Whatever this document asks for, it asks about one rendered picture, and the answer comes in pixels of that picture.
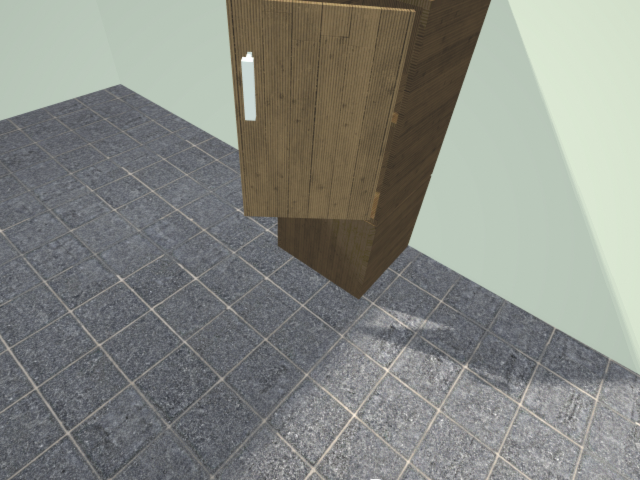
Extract handle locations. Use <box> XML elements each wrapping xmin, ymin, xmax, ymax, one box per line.
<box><xmin>241</xmin><ymin>52</ymin><xmax>256</xmax><ymax>121</ymax></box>

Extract cupboard door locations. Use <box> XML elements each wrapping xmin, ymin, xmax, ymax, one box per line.
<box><xmin>226</xmin><ymin>0</ymin><xmax>416</xmax><ymax>220</ymax></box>

